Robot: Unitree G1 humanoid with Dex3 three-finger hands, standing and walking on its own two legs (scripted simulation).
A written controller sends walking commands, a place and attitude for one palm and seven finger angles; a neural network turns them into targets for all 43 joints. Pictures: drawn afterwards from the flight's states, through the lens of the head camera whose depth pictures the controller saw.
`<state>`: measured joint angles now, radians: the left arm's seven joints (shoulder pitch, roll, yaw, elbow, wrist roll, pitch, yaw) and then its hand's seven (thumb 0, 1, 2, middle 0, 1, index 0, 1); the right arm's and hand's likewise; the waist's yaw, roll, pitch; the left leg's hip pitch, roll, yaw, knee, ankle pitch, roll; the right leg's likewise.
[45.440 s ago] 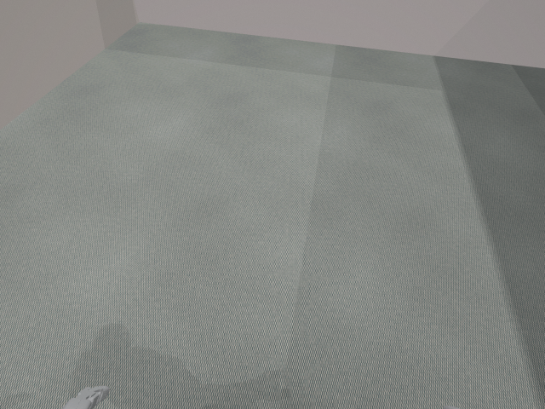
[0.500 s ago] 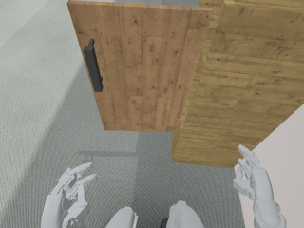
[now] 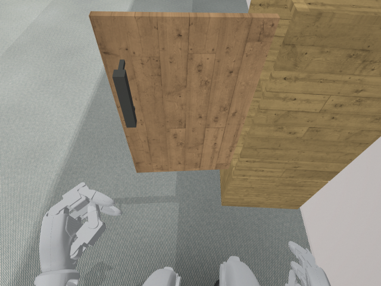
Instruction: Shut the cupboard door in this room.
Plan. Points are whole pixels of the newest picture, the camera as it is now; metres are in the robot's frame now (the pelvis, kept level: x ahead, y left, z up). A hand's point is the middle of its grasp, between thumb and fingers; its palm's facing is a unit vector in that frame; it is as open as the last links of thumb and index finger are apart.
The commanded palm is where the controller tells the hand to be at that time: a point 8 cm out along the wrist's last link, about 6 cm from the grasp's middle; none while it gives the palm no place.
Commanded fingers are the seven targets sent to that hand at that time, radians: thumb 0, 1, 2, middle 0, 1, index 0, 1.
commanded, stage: raise the hand and make a fist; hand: left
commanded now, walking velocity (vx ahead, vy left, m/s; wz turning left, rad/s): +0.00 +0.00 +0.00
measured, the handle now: (127, 95) +0.51 +0.19 +0.09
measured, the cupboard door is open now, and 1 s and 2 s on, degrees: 96 96 96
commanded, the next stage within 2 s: bring the fist close to the handle in 0.92 s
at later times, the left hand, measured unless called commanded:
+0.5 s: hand (122, 197) +0.26 +0.15 +0.08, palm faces +0.08 -0.99 -0.06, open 3.1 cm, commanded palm +0.24 +0.21 +0.09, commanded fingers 0.00 0.90 0.90 -1.30 -1.50 -1.30 -1.50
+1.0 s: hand (119, 193) +0.26 +0.15 +0.10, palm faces +0.16 -0.99 -0.05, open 3.1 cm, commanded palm +0.22 +0.20 +0.09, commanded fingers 0.00 0.90 0.90 -1.30 -1.50 -1.30 -1.50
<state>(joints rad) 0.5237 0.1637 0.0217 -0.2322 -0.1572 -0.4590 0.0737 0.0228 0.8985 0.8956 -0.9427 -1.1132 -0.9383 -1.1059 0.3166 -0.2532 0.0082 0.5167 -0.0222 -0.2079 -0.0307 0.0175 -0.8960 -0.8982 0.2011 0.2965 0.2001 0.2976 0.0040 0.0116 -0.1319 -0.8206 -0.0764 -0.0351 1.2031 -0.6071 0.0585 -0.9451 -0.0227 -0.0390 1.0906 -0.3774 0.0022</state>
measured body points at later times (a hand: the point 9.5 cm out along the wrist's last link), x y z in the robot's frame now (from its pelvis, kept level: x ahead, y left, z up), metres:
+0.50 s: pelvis +0.04 -0.03 +0.02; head +0.10 -0.03 +0.47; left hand +0.25 +0.20 +0.08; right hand +0.23 -0.25 -0.05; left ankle -0.01 +0.08 -0.65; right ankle +0.09 -0.14 -0.65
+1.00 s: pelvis +0.03 -0.04 +0.02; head +0.08 -0.05 +0.47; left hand +0.24 +0.20 +0.10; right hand +0.21 -0.28 -0.05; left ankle -0.01 +0.08 -0.65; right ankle +0.09 -0.14 -0.65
